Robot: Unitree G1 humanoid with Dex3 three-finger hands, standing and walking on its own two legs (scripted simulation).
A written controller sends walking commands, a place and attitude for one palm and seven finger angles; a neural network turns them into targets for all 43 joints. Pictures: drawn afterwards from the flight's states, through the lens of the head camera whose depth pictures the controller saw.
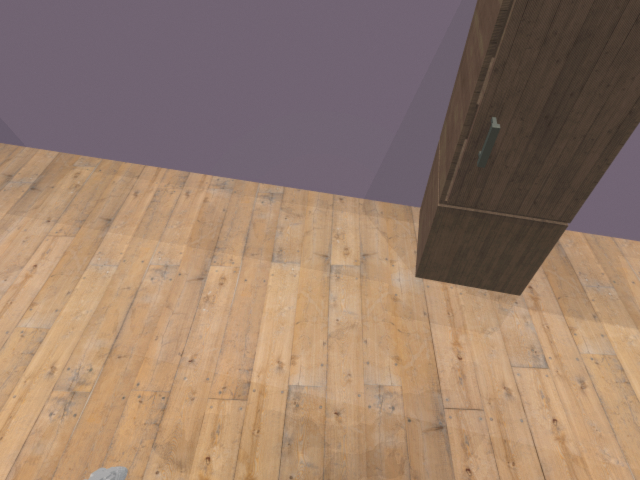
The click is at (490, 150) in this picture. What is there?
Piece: cupboard door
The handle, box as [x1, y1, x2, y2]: [477, 117, 499, 167]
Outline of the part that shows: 495,117 492,117 491,119 491,126 482,150 478,153 479,158 477,161 477,166 484,167 499,130 499,124 496,123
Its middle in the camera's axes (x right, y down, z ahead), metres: +0.44 -0.25 +1.02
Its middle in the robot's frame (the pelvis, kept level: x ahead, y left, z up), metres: +0.95 -0.40 -0.10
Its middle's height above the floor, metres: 0.67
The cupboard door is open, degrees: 0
